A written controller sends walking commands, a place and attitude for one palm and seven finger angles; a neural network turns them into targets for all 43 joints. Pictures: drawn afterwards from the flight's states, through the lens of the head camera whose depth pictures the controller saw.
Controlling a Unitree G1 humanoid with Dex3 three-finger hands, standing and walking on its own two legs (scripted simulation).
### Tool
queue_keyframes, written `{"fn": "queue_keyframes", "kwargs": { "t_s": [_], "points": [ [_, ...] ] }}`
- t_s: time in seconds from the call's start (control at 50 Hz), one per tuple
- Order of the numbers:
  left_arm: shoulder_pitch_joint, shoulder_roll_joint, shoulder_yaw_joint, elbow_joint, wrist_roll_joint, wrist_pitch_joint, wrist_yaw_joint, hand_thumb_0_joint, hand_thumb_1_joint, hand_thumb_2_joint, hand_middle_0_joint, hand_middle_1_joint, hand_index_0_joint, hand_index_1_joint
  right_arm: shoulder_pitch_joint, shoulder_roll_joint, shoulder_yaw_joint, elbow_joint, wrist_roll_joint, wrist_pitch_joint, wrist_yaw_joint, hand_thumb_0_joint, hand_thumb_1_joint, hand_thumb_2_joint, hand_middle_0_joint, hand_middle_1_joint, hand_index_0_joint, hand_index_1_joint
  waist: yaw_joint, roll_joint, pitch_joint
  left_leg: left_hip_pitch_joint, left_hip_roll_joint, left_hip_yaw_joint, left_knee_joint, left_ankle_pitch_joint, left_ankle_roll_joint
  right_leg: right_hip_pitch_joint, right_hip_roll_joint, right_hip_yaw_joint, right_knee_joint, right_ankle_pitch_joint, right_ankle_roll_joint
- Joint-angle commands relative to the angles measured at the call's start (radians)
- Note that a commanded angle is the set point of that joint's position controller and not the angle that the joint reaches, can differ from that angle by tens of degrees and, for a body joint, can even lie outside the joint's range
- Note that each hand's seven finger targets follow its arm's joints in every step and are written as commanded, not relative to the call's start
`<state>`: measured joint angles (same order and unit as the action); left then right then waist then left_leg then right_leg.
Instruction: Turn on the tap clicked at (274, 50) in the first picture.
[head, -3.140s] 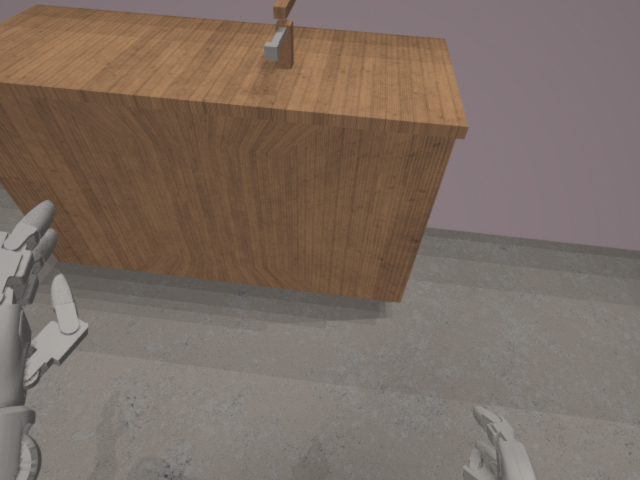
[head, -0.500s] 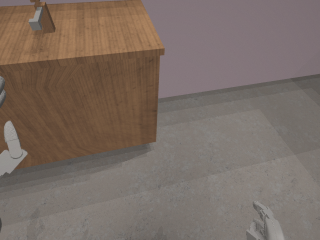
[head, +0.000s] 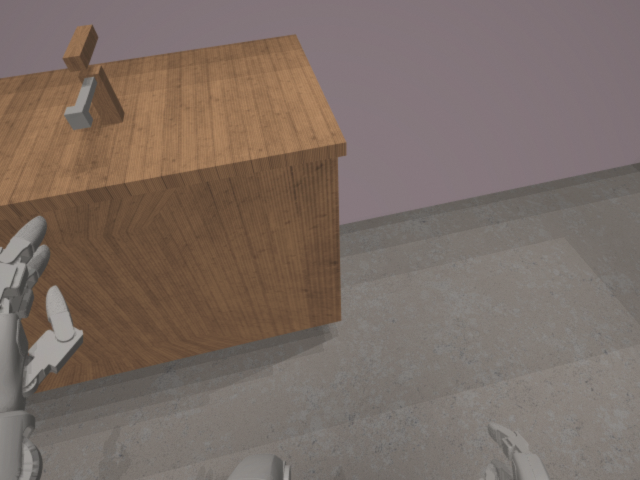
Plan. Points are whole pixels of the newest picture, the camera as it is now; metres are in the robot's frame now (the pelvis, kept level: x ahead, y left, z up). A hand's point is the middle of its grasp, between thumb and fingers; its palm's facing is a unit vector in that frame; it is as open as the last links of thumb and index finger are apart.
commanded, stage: take the last steps up to it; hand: left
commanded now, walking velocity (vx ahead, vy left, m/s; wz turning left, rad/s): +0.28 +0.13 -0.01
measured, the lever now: (78, 117) +0.60 +0.44 +0.14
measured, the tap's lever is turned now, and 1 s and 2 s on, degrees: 0 0 0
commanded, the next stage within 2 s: come to a stop and stand still in 0.52 s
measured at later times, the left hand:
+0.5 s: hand (78, 225) +0.33 +0.28 +0.18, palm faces +0.34 -0.84 -0.43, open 7.4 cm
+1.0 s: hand (85, 200) +0.36 +0.29 +0.19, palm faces +0.33 -0.85 -0.42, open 7.4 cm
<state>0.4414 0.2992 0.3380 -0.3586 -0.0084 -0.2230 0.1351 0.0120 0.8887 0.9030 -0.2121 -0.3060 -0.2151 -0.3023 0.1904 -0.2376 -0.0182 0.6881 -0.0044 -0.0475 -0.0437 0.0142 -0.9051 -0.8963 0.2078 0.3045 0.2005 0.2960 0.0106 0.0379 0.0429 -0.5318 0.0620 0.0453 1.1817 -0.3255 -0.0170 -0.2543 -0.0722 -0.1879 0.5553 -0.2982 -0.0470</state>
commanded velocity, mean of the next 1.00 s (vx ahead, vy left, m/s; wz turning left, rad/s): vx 0.07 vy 0.04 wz -0.02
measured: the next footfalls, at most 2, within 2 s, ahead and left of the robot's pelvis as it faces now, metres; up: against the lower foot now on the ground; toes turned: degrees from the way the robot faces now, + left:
left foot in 0.22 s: +0.16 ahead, +0.17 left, +0.00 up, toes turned +8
right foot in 0.58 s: +0.16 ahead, -0.04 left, +0.00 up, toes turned -7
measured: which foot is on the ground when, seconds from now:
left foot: up 0.00-0.20, down 0.22-0.60, up 0.62-0.92, down 0.94-1.00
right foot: down 0.00-0.22, up 0.24-0.56, down 0.58-1.00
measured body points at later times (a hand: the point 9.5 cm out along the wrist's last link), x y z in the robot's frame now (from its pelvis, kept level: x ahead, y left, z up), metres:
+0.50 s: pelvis +0.11 +0.06 +0.00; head +0.13 +0.06 +0.45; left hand +0.30 +0.32 +0.20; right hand +0.25 -0.14 -0.10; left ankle +0.12 +0.17 -0.74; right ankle +0.13 -0.04 -0.70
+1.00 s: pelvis +0.14 +0.07 +0.00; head +0.16 +0.08 +0.45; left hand +0.34 +0.33 +0.21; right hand +0.30 -0.20 -0.07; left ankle +0.19 +0.18 -0.74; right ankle +0.16 -0.02 -0.73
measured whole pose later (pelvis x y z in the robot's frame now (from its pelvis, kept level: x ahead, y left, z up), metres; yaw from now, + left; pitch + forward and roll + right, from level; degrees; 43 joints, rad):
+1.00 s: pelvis +0.14 +0.07 +0.00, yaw -4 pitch -2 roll +1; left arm 0.50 0.42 0.37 -0.59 -0.03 -0.23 0.17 0.01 0.88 0.90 -0.22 -0.31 -0.22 -0.30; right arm 0.18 -0.23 -0.03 0.57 0.00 -0.05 -0.08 0.01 -0.91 -0.90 0.20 0.30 0.19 0.30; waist 0.01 -0.04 0.07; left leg -0.26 0.02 0.07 0.52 -0.22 0.00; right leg -0.27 -0.01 -0.09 0.59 -0.31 -0.03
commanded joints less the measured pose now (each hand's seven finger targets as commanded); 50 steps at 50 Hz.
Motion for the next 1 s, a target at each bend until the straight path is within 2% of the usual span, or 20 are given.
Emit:
{"fn": "queue_keyframes", "kwargs": {
  "t_s": [0.0, 0.08, 0.16, 0.18, 0.2, 0.22, 0.24, 0.3, 0.36, 0.52, 0.54, 0.58, 0.6, 0.64, 0.68, 0.72, 0.82, 0.88, 0.92, 0.98],
  "points": [
    [-0.097, 0.269, 0.139, -0.379, 0.003, -0.111, 0.028, 0.000, 0.900, 0.900, -0.200, -0.300, -0.200, -0.300, -0.084, -0.063, -0.030, -0.191, -0.001, -0.056, -0.002, 0.000, -0.900, -0.900, 0.200, 0.300, 0.200, 0.300, -0.011, -0.153, -0.099, -0.029, 0.059, 0.020, -0.259, 0.065, -0.001, 0.121, -0.249, 0.189, -0.241, 0.349, -0.081],
    [0.010, 0.283, 0.193, -0.443, -0.007, -0.101, 0.057, 0.000, 0.900, 0.900, -0.200, -0.300, -0.200, -0.300, -0.070, -0.037, -0.038, -0.237, -0.005, -0.070, -0.012, 0.000, -0.900, -0.900, 0.200, 0.300, 0.200, 0.300, 0.024, -0.151, -0.163, 0.115, -0.008, 0.126, -0.517, 0.062, 0.012, 0.200, -0.226, 0.195, -0.169, 0.457, -0.087],
    [0.018, 0.236, 0.177, -0.386, -0.017, -0.091, 0.065, 0.000, 0.900, 0.900, -0.200, -0.300, -0.200, -0.300, -0.017, -0.051, -0.055, -0.241, 0.006, -0.066, -0.029, 0.000, -0.900, -0.900, 0.200, 0.300, 0.200, 0.300, -0.018, -0.080, -0.204, 0.376, -0.031, 0.154, -0.748, 0.203, 0.015, 0.135, -0.139, 0.126, 0.044, 0.358, -0.019],
    [-0.009, 0.232, 0.172, -0.373, -0.023, -0.095, 0.062, 0.000, 0.900, 0.900, -0.200, -0.300, -0.200, -0.300, -0.006, -0.076, -0.067, -0.241, 0.013, -0.064, -0.035, 0.000, -0.900, -0.900, 0.200, 0.300, 0.200, 0.300, -0.037, 0.047, -0.219, 0.500, 0.036, 0.054, -0.778, 0.233, 0.049, 0.017, -0.086, 0.097, 0.217, 0.254, 0.017],
    [-0.035, 0.224, 0.164, -0.384, -0.028, -0.102, 0.058, 0.000, 0.900, 0.900, -0.200, -0.300, -0.200, -0.300, -0.019, -0.108, -0.077, -0.246, 0.017, -0.062, -0.031, 0.000, -0.900, -0.900, 0.200, 0.300, 0.200, 0.300, -0.028, 0.269, -0.225, 0.617, 0.247, -0.243, -0.794, 0.402, 0.145, -0.222, 0.018, 0.048, 0.430, -0.205, 0.061],
    [-0.047, 0.252, 0.171, -0.335, -0.020, -0.110, 0.058, 0.000, 0.900, 0.900, -0.200, -0.300, -0.200, -0.300, -0.020, -0.094, -0.067, -0.257, 0.018, -0.066, -0.023, 0.000, -0.900, -0.900, 0.200, 0.300, 0.200, 0.300, -0.021, 0.238, -0.211, 0.584, 0.341, -0.397, -0.847, 0.444, 0.226, -0.313, 0.058, 0.108, 0.609, -0.382, 0.049],
    [-0.044, 0.267, 0.172, -0.257, -0.025, -0.104, 0.048, 0.000, 0.900, 0.900, -0.200, -0.300, -0.200, -0.300, -0.043, -0.081, -0.051, -0.243, 0.010, -0.080, -0.026, 0.000, -0.900, -0.900, 0.200, 0.300, 0.200, 0.300, -0.024, 0.215, -0.151, 0.499, 0.360, -0.422, -0.876, 0.354, 0.248, -0.355, 0.029, 0.156, 0.689, -0.341, 0.049],
    [-0.068, 0.218, 0.124, -0.323, -0.020, -0.093, 0.030, 0.000, 0.900, 0.900, -0.200, -0.300, -0.200, -0.300, -0.031, -0.080, -0.055, -0.205, 0.024, -0.083, -0.013, 0.000, -0.900, -0.900, 0.200, 0.300, 0.200, 0.300, -0.021, 0.137, -0.110, 0.446, 0.281, -0.235, -0.853, 0.322, 0.242, -0.395, -0.026, 0.161, 0.628, -0.200, 0.066],
    [-0.031, 0.215, 0.112, -0.423, -0.018, -0.084, 0.022, 0.000, 0.900, 0.900, -0.200, -0.300, -0.200, -0.300, -0.041, -0.073, -0.043, -0.211, 0.018, -0.098, -0.004, 0.000, -0.900, -0.900, 0.200, 0.300, 0.200, 0.300, -0.008, 0.190, -0.130, 0.351, 0.208, -0.080, -0.868, 0.318, 0.191, -0.252, -0.009, 0.105, 0.448, -0.096, 0.070],
    [-0.017, 0.259, 0.181, -0.316, -0.019, -0.045, 0.047, 0.000, 0.900, 0.900, -0.200, -0.300, -0.200, -0.300, -0.050, -0.060, -0.016, -0.201, 0.010, -0.101, -0.026, 0.000, -0.900, -0.900, 0.200, 0.300, 0.200, 0.300, -0.005, 0.096, -0.171, 0.292, 0.197, -0.027, -0.743, 0.162, 0.119, 0.062, 0.055, 0.036, -0.053, 0.005, 0.064],
    [-0.037, 0.247, 0.172, -0.290, -0.014, -0.043, 0.045, 0.000, 0.900, 0.900, -0.200, -0.300, -0.200, -0.300, -0.049, -0.056, -0.017, -0.199, 0.012, -0.093, -0.028, 0.000, -0.900, -0.900, 0.200, 0.300, 0.200, 0.300, -0.011, 0.027, -0.173, 0.244, 0.158, 0.009, -0.671, 0.076, 0.094, 0.116, 0.027, 0.092, -0.115, 0.049, 0.045],
    [-0.065, 0.268, 0.169, -0.218, -0.009, -0.033, 0.045, 0.000, 0.900, 0.900, -0.200, -0.300, -0.200, -0.300, -0.045, -0.036, -0.010, -0.207, 0.009, -0.081, -0.026, 0.000, -0.900, -0.900, 0.200, 0.300, 0.200, 0.300, -0.021, -0.303, -0.144, -0.009, -0.035, 0.091, -0.319, -0.189, 0.021, 0.210, -0.266, 0.595, -0.257, 0.150, -0.103],
    [-0.100, 0.255, 0.164, -0.195, -0.019, -0.029, 0.038, 0.000, 0.900, 0.900, -0.200, -0.300, -0.200, -0.300, -0.059, -0.051, -0.019, -0.203, 0.008, -0.089, -0.019, 0.000, -0.900, -0.900, 0.200, 0.300, 0.200, 0.300, -0.003, -0.311, -0.124, -0.033, -0.033, 0.014, -0.172, -0.214, 0.008, 0.170, -0.326, 0.648, -0.295, 0.143, -0.141],
    [-0.096, 0.218, 0.121, -0.169, -0.022, -0.029, 0.026, 0.000, 0.900, 0.900, -0.200, -0.300, -0.200, -0.300, -0.056, -0.063, -0.020, -0.189, 0.015, -0.079, 0.000, 0.000, -0.900, -0.900, 0.200, 0.300, 0.200, 0.300, -0.020, -0.232, -0.098, -0.047, -0.011, -0.062, -0.085, -0.135, -0.009, 0.141, -0.303, 0.566, -0.257, 0.299, -0.134],
    [-0.052, 0.216, 0.115, -0.184, -0.010, -0.052, 0.033, 0.000, 0.900, 0.900, -0.200, -0.300, -0.200, -0.300, -0.070, -0.045, 0.000, -0.181, 0.010, -0.066, -0.006, 0.000, -0.900, -0.900, 0.200, 0.300, 0.200, 0.300, -0.020, -0.152, -0.129, 0.007, -0.006, -0.040, -0.153, -0.083, -0.019, 0.180, -0.238, 0.337, -0.179, 0.606, -0.093],
    [-0.050, 0.222, 0.113, -0.243, -0.007, -0.065, 0.039, 0.000, 0.900, 0.900, -0.200, -0.300, -0.200, -0.300, -0.084, -0.047, 0.000, -0.197, 0.006, -0.061, -0.014, 0.000, -0.900, -0.900, 0.200, 0.300, 0.200, 0.300, -0.018, -0.163, -0.151, 0.065, -0.020, -0.004, -0.278, -0.052, -0.018, 0.202, -0.207, 0.238, -0.152, 0.733, -0.066],
    [0.030, 0.272, 0.175, -0.422, -0.017, -0.067, 0.061, 0.000, 0.900, 0.900, -0.200, -0.300, -0.200, -0.300, -0.083, -0.045, -0.011, -0.256, -0.005, -0.061, -0.027, 0.000, -0.900, -0.900, 0.200, 0.300, 0.200, 0.300, 0.017, -0.133, -0.188, 0.170, -0.046, 0.031, -0.524, 0.009, -0.010, 0.221, -0.194, 0.257, -0.139, 0.722, -0.076],
    [0.045, 0.263, 0.174, -0.456, -0.029, -0.058, 0.064, 0.000, 0.900, 0.900, -0.200, -0.300, -0.200, -0.300, -0.052, -0.050, -0.018, -0.264, -0.004, -0.047, -0.031, 0.000, -0.900, -0.900, 0.200, 0.300, 0.200, 0.300, -0.009, -0.045, -0.213, 0.336, -0.038, 0.006, -0.724, 0.236, -0.014, 0.162, -0.134, 0.237, -0.084, 0.560, -0.025],
    [0.034, 0.263, 0.170, -0.447, -0.033, -0.057, 0.064, 0.000, 0.900, 0.900, -0.200, -0.300, -0.200, -0.300, -0.058, -0.084, -0.029, -0.270, 0.004, -0.046, -0.038, 0.000, -0.900, -0.900, 0.200, 0.300, 0.200, 0.300, 0.004, 0.119, -0.206, 0.404, 0.115, -0.134, -0.784, 0.566, 0.029, 0.065, -0.006, 0.190, -0.009, 0.261, 0.039],
    [0.031, 0.237, 0.147, -0.338, -0.034, -0.051, 0.041, 0.000, 0.900, 0.900, -0.200, -0.300, -0.200, -0.300, -0.052, -0.073, -0.026, -0.256, -0.005, -0.058, -0.029, 0.000, -0.900, -0.900, 0.200, 0.300, 0.200, 0.300, 0.002, 0.233, -0.124, 0.296, 0.248, -0.252, -0.906, 0.539, 0.118, -0.024, 0.066, 0.166, 0.175, -0.216, 0.055]
  ]
}}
